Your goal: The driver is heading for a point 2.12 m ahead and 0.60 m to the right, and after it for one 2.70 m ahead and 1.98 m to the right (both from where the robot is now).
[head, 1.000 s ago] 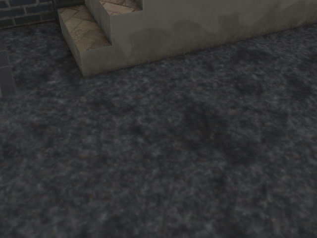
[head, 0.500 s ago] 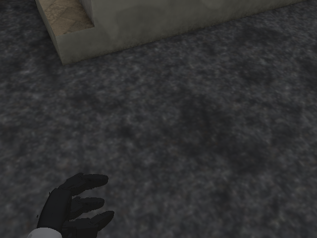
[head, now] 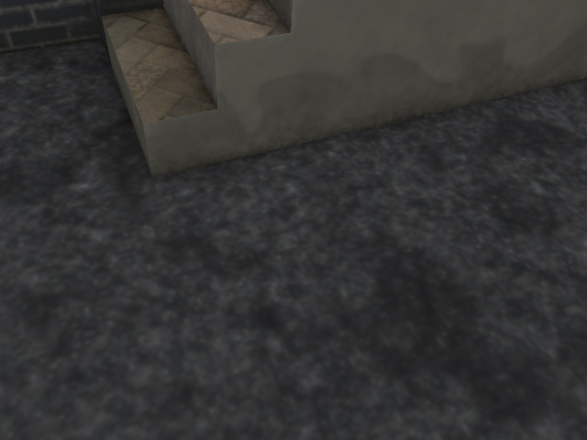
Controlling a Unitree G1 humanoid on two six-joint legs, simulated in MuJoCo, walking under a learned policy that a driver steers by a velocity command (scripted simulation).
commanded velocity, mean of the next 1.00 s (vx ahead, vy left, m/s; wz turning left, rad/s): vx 0.48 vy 0.00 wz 0.00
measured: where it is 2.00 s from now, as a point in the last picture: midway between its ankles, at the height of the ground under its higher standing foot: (339, 266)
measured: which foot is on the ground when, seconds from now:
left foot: down 0.00-0.34, up 0.36-0.80, down 0.82-1.00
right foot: up 0.00-0.30, down 0.32-0.82, up 0.84-1.00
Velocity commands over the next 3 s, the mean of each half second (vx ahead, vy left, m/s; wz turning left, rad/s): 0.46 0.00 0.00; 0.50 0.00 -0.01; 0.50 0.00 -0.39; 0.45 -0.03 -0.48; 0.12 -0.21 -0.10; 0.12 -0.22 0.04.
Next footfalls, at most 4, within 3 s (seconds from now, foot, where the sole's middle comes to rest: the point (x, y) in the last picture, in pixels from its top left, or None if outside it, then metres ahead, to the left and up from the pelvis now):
0.32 right None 0.27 -0.15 -0.78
0.82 left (247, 414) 0.58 0.08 -0.78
1.36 right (355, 319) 0.84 -0.19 -0.78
1.86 left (317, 222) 1.18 -0.10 -0.78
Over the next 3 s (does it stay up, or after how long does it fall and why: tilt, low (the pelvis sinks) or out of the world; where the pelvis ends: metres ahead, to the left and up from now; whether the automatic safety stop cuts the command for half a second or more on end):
stays up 1.09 -0.44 0.01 its command is cut before an obstacle after 1.9 s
